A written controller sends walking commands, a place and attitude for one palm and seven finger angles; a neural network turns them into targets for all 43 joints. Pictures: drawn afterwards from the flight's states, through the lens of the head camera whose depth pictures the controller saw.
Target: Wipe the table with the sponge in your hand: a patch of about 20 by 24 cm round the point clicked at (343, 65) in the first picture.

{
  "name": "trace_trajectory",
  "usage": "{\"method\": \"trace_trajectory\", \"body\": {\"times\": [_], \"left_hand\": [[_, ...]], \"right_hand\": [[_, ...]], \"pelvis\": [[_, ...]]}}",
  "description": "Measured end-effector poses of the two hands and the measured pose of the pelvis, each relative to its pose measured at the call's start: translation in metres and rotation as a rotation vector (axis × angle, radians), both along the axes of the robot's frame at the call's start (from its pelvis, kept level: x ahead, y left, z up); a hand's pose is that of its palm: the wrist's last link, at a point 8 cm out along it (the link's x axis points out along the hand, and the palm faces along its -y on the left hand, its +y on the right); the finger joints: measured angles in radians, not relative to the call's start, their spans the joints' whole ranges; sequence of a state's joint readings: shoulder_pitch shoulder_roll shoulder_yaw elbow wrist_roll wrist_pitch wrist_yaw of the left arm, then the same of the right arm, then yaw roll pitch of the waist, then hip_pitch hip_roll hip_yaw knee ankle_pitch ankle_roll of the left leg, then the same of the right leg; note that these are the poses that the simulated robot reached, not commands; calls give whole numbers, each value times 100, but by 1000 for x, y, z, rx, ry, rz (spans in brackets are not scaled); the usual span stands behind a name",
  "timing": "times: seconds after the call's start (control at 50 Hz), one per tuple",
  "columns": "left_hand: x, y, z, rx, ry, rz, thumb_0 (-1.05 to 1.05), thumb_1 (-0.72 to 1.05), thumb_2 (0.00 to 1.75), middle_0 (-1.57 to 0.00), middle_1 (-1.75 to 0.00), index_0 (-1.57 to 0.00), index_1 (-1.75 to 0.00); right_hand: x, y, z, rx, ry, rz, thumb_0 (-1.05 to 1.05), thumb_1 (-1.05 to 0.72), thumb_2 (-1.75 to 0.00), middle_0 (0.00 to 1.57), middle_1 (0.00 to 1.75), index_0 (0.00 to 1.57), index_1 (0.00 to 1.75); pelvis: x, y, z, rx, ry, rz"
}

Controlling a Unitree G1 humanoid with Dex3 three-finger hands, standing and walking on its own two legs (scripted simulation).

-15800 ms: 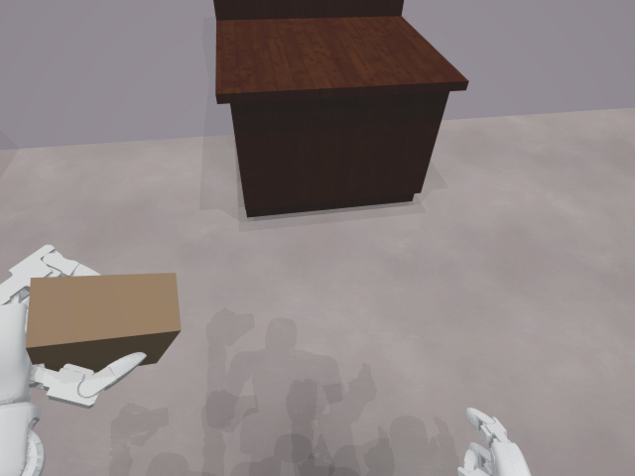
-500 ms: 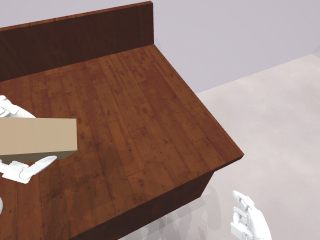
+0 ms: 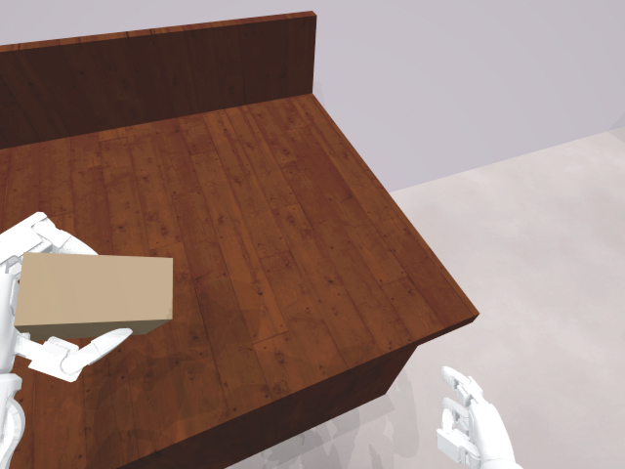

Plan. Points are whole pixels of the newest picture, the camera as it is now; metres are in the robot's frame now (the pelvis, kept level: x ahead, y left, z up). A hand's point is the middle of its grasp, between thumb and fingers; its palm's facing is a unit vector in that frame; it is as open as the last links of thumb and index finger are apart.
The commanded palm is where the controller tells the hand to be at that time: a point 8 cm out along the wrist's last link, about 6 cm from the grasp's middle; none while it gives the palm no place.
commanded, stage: look again from close up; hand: left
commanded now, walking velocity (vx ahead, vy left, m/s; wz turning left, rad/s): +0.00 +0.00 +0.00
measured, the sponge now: (117, 301) +0.23 +0.22 +0.14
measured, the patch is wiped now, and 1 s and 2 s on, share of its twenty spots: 0.00 0.00 0.00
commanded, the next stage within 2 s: come to a stop and stand still in 0.38 s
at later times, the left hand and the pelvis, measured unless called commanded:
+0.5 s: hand (102, 313) +0.22 +0.23 +0.15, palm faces +0.34 -0.86 -0.39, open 9.7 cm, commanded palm +0.16 +0.26 +0.17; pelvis +0.00 -0.02 +0.00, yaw +0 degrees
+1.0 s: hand (95, 313) +0.22 +0.24 +0.13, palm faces +0.29 -0.85 -0.44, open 9.7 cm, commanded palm +0.16 +0.27 +0.17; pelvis +0.00 -0.01 +0.00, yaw +0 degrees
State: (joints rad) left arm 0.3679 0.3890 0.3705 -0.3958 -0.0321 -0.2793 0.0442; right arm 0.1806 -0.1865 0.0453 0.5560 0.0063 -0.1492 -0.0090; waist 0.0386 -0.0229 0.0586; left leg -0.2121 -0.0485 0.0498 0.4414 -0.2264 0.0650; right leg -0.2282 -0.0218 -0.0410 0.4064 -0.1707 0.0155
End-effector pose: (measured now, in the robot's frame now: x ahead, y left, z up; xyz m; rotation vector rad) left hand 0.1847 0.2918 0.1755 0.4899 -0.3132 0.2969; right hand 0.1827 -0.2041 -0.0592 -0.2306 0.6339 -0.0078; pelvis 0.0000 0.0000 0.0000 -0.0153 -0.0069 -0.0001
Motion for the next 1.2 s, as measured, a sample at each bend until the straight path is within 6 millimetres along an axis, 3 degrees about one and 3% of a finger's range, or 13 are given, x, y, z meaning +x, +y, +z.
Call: {"method": "trace_trajectory", "body": {"times": [0.1, 0.32, 0.58, 0.64, 0.68, 0.72, 0.78, 0.88, 0.94, 0.98, 1.04, 1.12, 1.2], "left_hand": [[-3, -6, -17, -43, 70, 15, -1, -46, 102, -79, -135, -79, -135], [-9, -20, 6, -3, -11, 1, -1, -46, 102, -79, -135, -79, -135], [-8, -31, -13, -60, 69, -1, -1, -46, 102, -79, -135, -79, -135], [4, -11, 20, 149, -40, 13, -1, -46, 102, -79, -135, -79, -134], [10, 8, 44, 178, -143, 67, -1, -46, 102, -79, -135, -79, -134], [12, 15, 53, 152, -187, 97, -1, -46, 102, -79, -135, -79, -135], [10, 1, 39, 84, -120, 49, -1, -46, 103, -79, -135, -79, -135], [3, -28, -14, -13, 103, -73, -1, -46, 103, -79, -135, -78, -135], [3, -20, -33, -23, 161, -57, -1, -46, 103, -79, -135, -78, -135], [4, -10, -32, -14, 142, -27, -1, -46, 103, -79, -135, -78, -135], [6, -1, -15, 10, 55, 7, -1, -46, 103, -79, -135, -78, -135], [4, -4, 16, 46, -85, -9, -1, -46, 103, -78, -135, -78, -135], [3, -7, 24, 44, -105, -31, -1, -46, 103, -78, -135, -78, -135]], "right_hand": [[-2, -7, 2, -20, 12, 3, 1, -91, -90, 20, 30, 20, 30], [-12, -28, -2, -47, 42, -18, 1, -91, -90, 20, 30, 20, 30], [-22, -40, -1, -50, 42, -54, 1, -91, -90, 20, 30, 20, 30], [-25, -40, -8, -81, 70, 4, 1, -91, -90, 20, 29, 20, 30], [-28, -39, -14, -74, 101, 21, 1, -91, -90, 20, 29, 20, 30], [-32, -39, -17, -43, 106, 4, 1, -91, -90, 20, 29, 20, 30], [-39, -38, -20, 4, 96, -46, 1, -91, -90, 20, 29, 20, 30], [-45, -31, -22, 11, 119, -98, 1, -91, -90, 20, 29, 20, 30], [-42, -25, -19, -17, 135, -79, 1, -91, -90, 20, 29, 20, 30], [-37, -22, -16, -37, 133, -50, 1, -91, -90, 20, 29, 20, 30], [-24, -16, -11, -53, 107, -1, 1, -91, -90, 20, 29, 20, 30], [-2, -8, -5, -48, 48, 36, 1, -91, -90, 20, 29, 20, 30], [13, -1, 1, -24, -1, 29, 1, -91, -90, 20, 30, 20, 30]], "pelvis": [[-1, -6, 1, 0, 1, 4], [0, -16, 1, -3, -1, 12], [-2, -22, 2, -3, 3, 8], [-11, -26, -2, -8, 7, 24], [-16, -27, -3, -6, 6, 23], [-16, -24, -3, -5, 11, 8], [-10, -16, -2, -3, 13, -12], [0, -8, 0, 4, 7, -17], [1, -10, -1, 6, 5, -7], [1, -11, -1, 4, 4, 3], [1, -10, -2, -2, 2, 12], [4, -6, -2, -9, 2, 12], [8, -1, -1, -8, 7, 5]]}}
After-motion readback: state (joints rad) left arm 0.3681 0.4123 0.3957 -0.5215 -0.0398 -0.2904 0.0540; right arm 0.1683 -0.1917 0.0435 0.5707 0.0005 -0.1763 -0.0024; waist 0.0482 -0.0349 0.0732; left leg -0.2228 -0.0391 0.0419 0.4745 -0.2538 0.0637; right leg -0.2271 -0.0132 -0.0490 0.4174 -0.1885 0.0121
